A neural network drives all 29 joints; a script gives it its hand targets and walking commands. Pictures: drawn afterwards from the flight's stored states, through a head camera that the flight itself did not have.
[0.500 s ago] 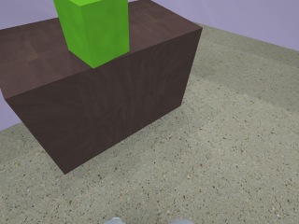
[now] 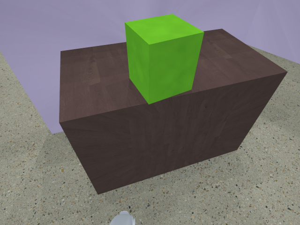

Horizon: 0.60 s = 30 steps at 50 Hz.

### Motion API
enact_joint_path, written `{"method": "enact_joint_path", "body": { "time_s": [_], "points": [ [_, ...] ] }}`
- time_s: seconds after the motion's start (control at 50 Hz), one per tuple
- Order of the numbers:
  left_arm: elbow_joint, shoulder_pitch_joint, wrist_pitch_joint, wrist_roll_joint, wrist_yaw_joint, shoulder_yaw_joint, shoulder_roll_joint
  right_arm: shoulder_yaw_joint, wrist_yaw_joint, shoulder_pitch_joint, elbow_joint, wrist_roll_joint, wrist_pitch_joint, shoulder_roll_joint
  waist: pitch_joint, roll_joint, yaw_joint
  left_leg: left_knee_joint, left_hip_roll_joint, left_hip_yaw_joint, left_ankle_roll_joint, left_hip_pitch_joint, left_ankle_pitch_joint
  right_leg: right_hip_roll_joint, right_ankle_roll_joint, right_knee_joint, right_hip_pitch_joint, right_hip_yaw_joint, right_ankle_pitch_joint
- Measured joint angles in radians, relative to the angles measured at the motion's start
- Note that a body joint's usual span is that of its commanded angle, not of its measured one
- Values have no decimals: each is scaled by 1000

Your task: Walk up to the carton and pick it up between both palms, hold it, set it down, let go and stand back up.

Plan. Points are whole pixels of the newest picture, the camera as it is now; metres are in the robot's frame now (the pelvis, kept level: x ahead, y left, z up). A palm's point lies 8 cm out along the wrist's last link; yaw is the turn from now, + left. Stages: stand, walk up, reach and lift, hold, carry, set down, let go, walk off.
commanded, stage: walk up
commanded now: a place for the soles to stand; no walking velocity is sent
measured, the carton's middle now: (160, 58) +0.71 -0.01 +0.10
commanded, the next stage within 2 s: none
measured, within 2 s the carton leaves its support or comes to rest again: neither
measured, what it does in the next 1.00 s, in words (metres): walks ahead: left foot, then right foot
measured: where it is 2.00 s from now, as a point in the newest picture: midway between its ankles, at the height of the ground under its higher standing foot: (185, 223)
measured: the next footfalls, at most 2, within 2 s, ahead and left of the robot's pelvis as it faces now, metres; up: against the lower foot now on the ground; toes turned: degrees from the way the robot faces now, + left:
left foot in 0.04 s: +0.23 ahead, +0.13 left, +0.00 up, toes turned +3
right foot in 0.46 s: +0.33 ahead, -0.12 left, +0.00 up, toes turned -5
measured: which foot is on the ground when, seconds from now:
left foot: up 0.00-0.02, down 0.04-1.00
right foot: down 0.00-0.06, up 0.08-0.44, down 0.46-1.00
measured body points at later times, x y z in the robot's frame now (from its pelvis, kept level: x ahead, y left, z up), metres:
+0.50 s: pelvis +0.19 +0.00 -0.01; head +0.19 -0.01 +0.44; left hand +0.31 +0.24 -0.11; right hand +0.20 -0.24 -0.16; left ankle +0.17 +0.14 -0.71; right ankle +0.29 -0.12 -0.71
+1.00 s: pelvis +0.23 +0.01 +0.02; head +0.24 +0.01 +0.47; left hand +0.30 +0.25 -0.13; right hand +0.31 -0.24 -0.12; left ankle +0.19 +0.13 -0.71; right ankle +0.29 -0.12 -0.71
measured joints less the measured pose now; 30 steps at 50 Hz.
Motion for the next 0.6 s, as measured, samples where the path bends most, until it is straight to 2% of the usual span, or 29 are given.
{"method": "enact_joint_path", "body": {
  "time_s": [0.04,0.06,0.08,0.1,0.14,0.2,0.24,0.32,0.4,0.44,0.46,0.5,0.56,0.6],
  "points": [
    [3,3,11,7,-5,-1,14,0,-3,-9,-17,-3,-16,8,6,-26,3,-120,-8,19,19,54,53,-30,-2,34,16,-9,-50],
    [3,-3,19,9,-9,-2,22,-4,-8,-16,-21,-7,-26,16,17,-49,-2,-122,-31,28,25,60,89,-58,-15,83,11,-4,-81],
    [2,-16,29,9,-15,-4,30,-8,-16,-25,-25,-9,-32,27,33,-75,-5,-82,-58,40,30,55,66,-86,-36,167,-12,26,-92],
    [-6,-27,43,2,-22,-7,35,-8,-26,-31,-33,-5,-34,35,45,-87,-7,-39,-71,47,35,47,26,-80,-59,282,-57,78,-77],
    [-31,-52,70,-15,-35,-11,46,0,-48,-37,-44,25,-24,56,54,-97,-17,-8,-80,47,38,59,-33,-12,-78,500,-159,177,-85],
    [-66,-108,76,-24,-39,-9,61,16,-75,-23,-57,35,-15,85,50,-109,-33,-65,-83,52,37,123,-34,58,-89,658,-300,207,-57],
    [-95,-143,65,-24,-36,-5,61,25,-79,-4,-56,27,-20,91,38,-105,-43,-116,-80,58,36,171,-41,77,-88,639,-374,191,-63],
    [-147,-190,53,-23,-40,9,51,32,-78,48,-38,13,-39,84,-1,-82,-66,-196,-67,71,30,252,-50,94,-82,472,-466,182,-35],
    [-179,-216,44,-25,-48,18,33,33,-79,84,-2,10,-35,65,-26,-57,-82,-211,-54,81,10,310,-90,86,-85,229,-468,188,144],
    [-191,-218,32,-24,-47,20,21,37,-76,93,15,13,-23,56,-34,-45,-84,-167,-47,77,-5,315,-135,88,-93,84,-421,188,288],
    [-195,-216,25,-24,-45,21,16,41,-74,96,23,15,-16,53,-38,-40,-81,-127,-42,72,-13,309,-167,91,-96,44,-397,188,318],
    [-185,-226,24,-30,-35,16,-18,48,-72,80,43,22,5,39,-31,6,-73,-47,-21,32,-8,289,-233,118,-95,98,-401,165,260],
    [-169,-233,46,-56,-22,-10,-61,55,-78,56,47,26,41,28,-26,44,-69,21,-35,2,1,254,-358,125,-96,130,-395,140,207],
    [-152,-239,61,-60,-17,-24,-77,59,-81,33,53,27,44,30,-17,46,-61,-15,-39,7,4,260,-279,123,-93,125,-385,136,203]
  ]
}}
